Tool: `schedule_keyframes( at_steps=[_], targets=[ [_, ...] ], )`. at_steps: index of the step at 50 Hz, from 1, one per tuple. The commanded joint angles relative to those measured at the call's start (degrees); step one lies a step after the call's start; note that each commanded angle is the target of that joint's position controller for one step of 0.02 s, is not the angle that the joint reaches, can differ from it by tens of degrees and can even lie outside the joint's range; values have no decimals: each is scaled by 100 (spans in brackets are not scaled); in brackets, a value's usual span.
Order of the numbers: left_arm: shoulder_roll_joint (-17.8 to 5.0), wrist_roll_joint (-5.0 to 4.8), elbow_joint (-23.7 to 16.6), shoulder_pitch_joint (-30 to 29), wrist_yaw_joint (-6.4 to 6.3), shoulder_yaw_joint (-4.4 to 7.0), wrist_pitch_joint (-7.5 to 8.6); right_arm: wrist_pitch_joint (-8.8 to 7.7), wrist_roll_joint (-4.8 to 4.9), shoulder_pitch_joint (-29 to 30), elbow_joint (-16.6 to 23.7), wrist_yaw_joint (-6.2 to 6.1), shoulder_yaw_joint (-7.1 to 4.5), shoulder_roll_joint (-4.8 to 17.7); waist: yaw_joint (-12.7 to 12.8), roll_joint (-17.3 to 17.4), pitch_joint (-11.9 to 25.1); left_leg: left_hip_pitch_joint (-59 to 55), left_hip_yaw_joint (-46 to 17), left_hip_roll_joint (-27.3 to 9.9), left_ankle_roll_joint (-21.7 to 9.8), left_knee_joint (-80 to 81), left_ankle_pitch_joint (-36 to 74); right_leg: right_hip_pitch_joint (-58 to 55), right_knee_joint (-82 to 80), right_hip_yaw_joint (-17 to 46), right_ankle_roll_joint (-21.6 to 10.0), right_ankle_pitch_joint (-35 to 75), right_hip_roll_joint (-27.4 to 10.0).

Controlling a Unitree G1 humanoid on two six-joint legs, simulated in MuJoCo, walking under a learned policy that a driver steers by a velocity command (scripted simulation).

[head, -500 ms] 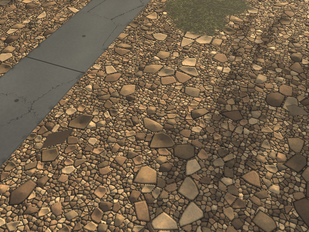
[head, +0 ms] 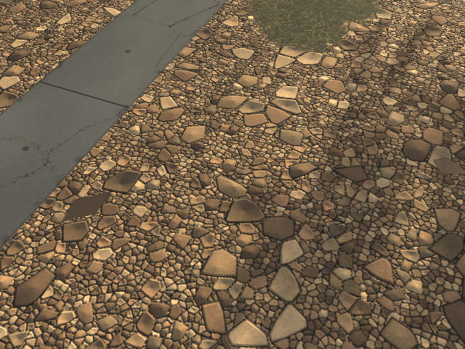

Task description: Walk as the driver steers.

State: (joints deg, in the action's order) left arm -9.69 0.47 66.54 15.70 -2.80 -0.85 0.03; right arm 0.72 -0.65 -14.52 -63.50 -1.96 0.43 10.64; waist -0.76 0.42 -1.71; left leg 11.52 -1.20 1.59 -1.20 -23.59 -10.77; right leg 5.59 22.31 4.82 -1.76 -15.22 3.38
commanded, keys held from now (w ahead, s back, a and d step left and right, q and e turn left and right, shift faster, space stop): shift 0.04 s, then w+shift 0.96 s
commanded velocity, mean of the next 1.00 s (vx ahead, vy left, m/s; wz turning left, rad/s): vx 0.73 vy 0.00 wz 0.00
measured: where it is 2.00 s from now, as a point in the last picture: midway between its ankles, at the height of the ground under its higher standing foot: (222, 105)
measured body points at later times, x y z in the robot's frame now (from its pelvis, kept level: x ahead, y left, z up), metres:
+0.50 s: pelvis +0.14 +0.06 +0.00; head +0.15 +0.07 +0.45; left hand +0.24 +0.31 -0.14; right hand +0.12 -0.19 -0.14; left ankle +0.08 +0.14 -0.74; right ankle +0.12 -0.07 -0.66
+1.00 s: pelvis +0.56 +0.03 -0.01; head +0.57 +0.03 +0.44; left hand +0.53 +0.29 -0.15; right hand +0.67 -0.23 -0.13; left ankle +0.55 +0.18 -0.65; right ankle +0.54 -0.03 -0.74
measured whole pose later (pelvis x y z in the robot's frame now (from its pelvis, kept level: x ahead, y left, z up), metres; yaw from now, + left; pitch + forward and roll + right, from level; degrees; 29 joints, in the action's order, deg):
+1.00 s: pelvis +0.56 +0.03 -0.01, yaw +0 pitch +0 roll -2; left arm -14.2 1.4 59.2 22.7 0.6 3.9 5.7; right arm -4.6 -2.0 -12.1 -50.7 2.0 -2.6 13.5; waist 0.7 1.4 -1.1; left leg 33.6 -2.7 -5.9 -5.7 -71.0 -12.7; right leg 8.8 22.5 -6.4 -6.4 -14.4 6.5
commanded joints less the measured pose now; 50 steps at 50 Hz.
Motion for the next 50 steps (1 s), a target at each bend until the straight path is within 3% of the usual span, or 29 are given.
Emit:
schedule_keyframes(
  at_steps=[1, 2, 3, 5, 6, 8, 9, 11, 14, 16, 17, 18, 19, 20, 21, 24, 29, 33, 35, 37, 39, 40, 41, 42, 43, 44, 46, 48, 50],
  targets=[
    [-477, 1, -23, 381, -22, 71, 22, -30, -1, -286, 41, -24, -80, 484, 2, -32, -185, -242, -542, -580, -168, 324, 511, 513, -395, 446, -185, 890, -615],
    [-464, 2, -17, 395, -23, 72, 23, -31, -1, -296, 25, -26, -80, 472, 2, -33, -188, -243, -541, -579, -168, 322, 518, 512, -392, 444, -184, 896, -616],
    [-468, 17, 12, 544, -18, 82, 17, -20, -12, -360, 2, -16, -91, 475, 37, -43, 44, -293, -476, -443, -203, 293, -527, 464, -458, 422, -251, -201, -515],
    [-827, 63, -98, 693, 39, 235, -44, 42, -72, -166, 187, 65, -221, 761, 162, -216, -391, 581, -514, -203, -419, -168, -3105, 843, -474, 868, -649, -3164, -528],
    [-874, 57, -129, 881, 64, 274, -33, 23, -86, 134, 383, 123, -206, 633, 319, -458, -761, 1276, -480, -144, -412, -525, -3268, 772, -743, 1415, -881, -3836, -819],
    [-995, 46, -114, 1078, 57, 399, 79, -129, -109, 966, 841, 193, -133, 266, 567, -1171, -1119, 2375, 405, -124, -179, -1822, -1139, 48, -1644, 2600, -1323, -3281, -1873],
    [-1002, 90, -180, 1072, 79, 448, 146, -204, -142, 1109, 936, 215, -224, 546, 594, -886, -969, 2701, 207, -334, -152, -2308, -1112, -135, -1764, 2754, -1408, -2810, -2053],
    [-1042, 77, -391, 660, 106, 509, 306, -331, -103, 956, 1049, 316, -317, 689, 278, -626, -600, 2612, 51, -536, -143, -2314, -934, -321, -1646, 2256, -1274, -2082, -1922],
    [-1105, -9, -641, 75, 129, 576, 432, -374, 7, 364, 1036, 392, -357, 530, -190, -935, -503, 590, 453, -321, -251, -1161, -999, 1018, -1543, 1220, -987, -1832, -1415],
    [-1047, 17, -722, -114, 157, 593, 446, -362, 24, -861, 626, 317, -461, 561, -738, -302, -469, -1430, 1020, 137, -203, -494, -696, 2315, -565, 755, -942, -1659, -1033],
    [-905, 99, -808, -205, 188, 550, 510, -433, -31, -1814, 355, 241, -571, 799, -1156, 489, -111, -2645, 428, -188, -266, -301, -1168, 3060, 1065, 298, -860, -962, -643],
    [-234, 39, -1215, -382, 257, 380, 616, -513, -191, -2611, 229, 180, -679, 1431, -1255, 2355, 385, -3120, -2788, -2004, -730, 1223, -3814, 4098, 3549, -540, -576, -1264, 77],
    [-442, 144, -1373, -553, 344, 417, 638, -467, -182, -1992, 313, 186, -553, 1060, -740, 1545, -47, -2311, -4337, -2396, -1000, 1821, -4559, 4686, 4562, 2, -679, -913, -55],
    [-551, 166, -1498, -786, 425, 432, 632, -483, -166, -1125, 614, 204, -526, 1025, -357, 710, -472, -1737, -3816, -2417, -1047, 1664, -4190, 4931, 4959, 8, -697, -186, -558],
    [-655, 181, -1449, -756, 510, 448, 639, -545, -132, -812, 753, 245, -516, 967, -217, 124, -359, -1407, -3071, -2122, -1015, 1589, -3423, 4608, 4879, -5, -614, 295, -802],
    [-570, 275, -1419, -590, 629, 442, 487, -682, -79, -880, 689, 228, -413, 735, 58, 297, -315, -925, -1836, -1516, -847, 1927, -2257, 4105, 4531, -261, -310, 635, -992],
    [-545, 193, -2013, -1959, 644, 372, 332, -786, -34, -1587, 536, 233, -346, 612, -187, 116, -832, -907, -781, -1144, -921, 2295, -318, 4561, 3484, -805, -123, 1268, -901],
    [-386, 110, -2425, -2748, 679, 247, 342, -858, 8, -1755, 484, 172, -309, 621, -260, 253, -995, -969, -209, -1178, -893, 2742, 1712, 3598, 1798, -1231, -284, 1763, -679],
    [-450, 84, -2489, -2694, 623, 245, 350, -866, 17, -1705, 458, 172, -311, 752, -132, 301, -783, -1469, 155, -1218, -812, 2423, 3583, 3031, 1355, -1403, -520, 1636, -435],
    [-670, 78, -2437, -2180, 510, 315, 363, -834, -30, -1728, 414, 139, -356, 999, 181, 672, -185, -2009, 326, -1369, -725, 1336, 6450, 2196, 1342, -1556, -719, 1109, 19],
    [-1127, 61, -1930, -232, 354, 517, 385, -686, -130, -1562, 389, 47, -453, 1316, 1092, 908, 859, -1873, 395, -1465, -648, -1083, 7124, 259, 1177, -1369, -916, 431, 274],
    [-1420, 127, -1601, 924, 264, 658, 395, -649, -145, -1313, 470, 46, -465, 1258, 1634, 758, 1330, -803, 451, -1234, -617, -2841, 5808, -1275, 976, -873, -1060, 68, -199],
    [-1909, 343, -1510, 1382, 213, 797, 421, -674, 32, -1661, 729, 208, -283, 307, 1128, -607, 1997, 1471, 317, -399, -506, -5206, 1126, -3023, 703, 1726, -1530, -2273, -1921],
    [-1778, 261, -1471, 1229, 334, 790, 422, -800, 164, -1663, 843, 271, -333, 471, 906, -969, 2368, 2594, -489, 237, -618, -6204, -1383, -3175, -618, 4436, -1748, -3194, -2525],
    [-1508, 208, -1431, 566, 375, 750, 459, -814, 162, -896, 1097, 221, -407, 758, 678, -671, 1219, 3161, -538, -205, -738, -6247, -693, -2352, -874, 3677, -1536, -2852, -2199],
    [-1086, 165, -1416, 277, 399, 656, 527, -830, 117, -545, 1201, 226, -391, 762, 550, -96, 641, 3063, -425, -456, -746, -5930, -269, -1392, -957, 2763, -1449, -1950, -2087],
    [-619, 179, -1270, 67, 367, 502, 611, -704, -74, -527, 1242, 312, -340, 479, 13, 122, 105, 2492, -456, -748, -654, -5383, -188, 46, -1209, 1676, -1148, -1130, -1613],
    [-527, 81, -1116, 233, 330, 434, 705, -531, -172, -431, 1350, 434, -277, 252, -215, -126, -200, 2473, -382, -958, -457, -4974, -273, 657, -1543, 1172, -1095, -1017, -1418],
    [-707, 22, -1063, 455, 331, 440, 780, -448, -214, 253, 1650, 485, -239, 313, -177, -129, -592, 3004, -92, -1077, -299, -4507, 85, 870, -1890, 697, -1093, -537, -1248]
  ],
)
Keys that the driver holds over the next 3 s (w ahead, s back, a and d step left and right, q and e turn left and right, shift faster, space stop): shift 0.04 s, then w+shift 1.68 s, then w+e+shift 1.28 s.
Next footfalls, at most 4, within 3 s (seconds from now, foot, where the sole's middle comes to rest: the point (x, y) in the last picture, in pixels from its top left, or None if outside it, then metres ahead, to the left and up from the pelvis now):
0.34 left None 0.12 0.14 -0.78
0.80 right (252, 329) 0.58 -0.03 -0.78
1.26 left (203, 204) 1.04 0.13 -0.78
1.72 right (247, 119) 1.50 -0.05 -0.78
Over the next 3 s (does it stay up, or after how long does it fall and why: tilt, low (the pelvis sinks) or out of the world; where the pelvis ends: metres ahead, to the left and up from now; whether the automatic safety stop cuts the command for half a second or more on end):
stays up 2.38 -0.37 -0.03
